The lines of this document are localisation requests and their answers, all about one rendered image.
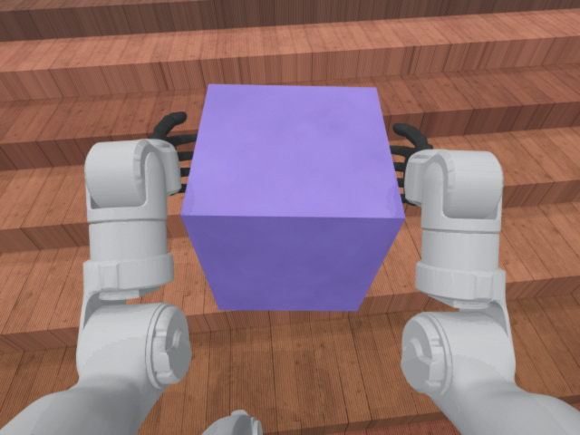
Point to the robot right forearm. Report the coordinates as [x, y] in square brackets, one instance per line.
[460, 196]

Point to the left robot hand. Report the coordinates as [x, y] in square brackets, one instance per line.
[164, 127]

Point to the left robot thigh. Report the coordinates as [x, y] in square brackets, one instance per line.
[235, 425]

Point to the carton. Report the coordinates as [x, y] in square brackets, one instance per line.
[292, 201]

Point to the robot left forearm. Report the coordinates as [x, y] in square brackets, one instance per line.
[127, 184]

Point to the robot right upper arm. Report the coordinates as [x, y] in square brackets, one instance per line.
[465, 363]

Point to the robot left upper arm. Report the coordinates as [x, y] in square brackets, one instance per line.
[128, 355]

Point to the right robot hand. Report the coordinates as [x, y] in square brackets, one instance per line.
[420, 143]

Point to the robot left shin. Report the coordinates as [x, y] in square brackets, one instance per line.
[239, 412]

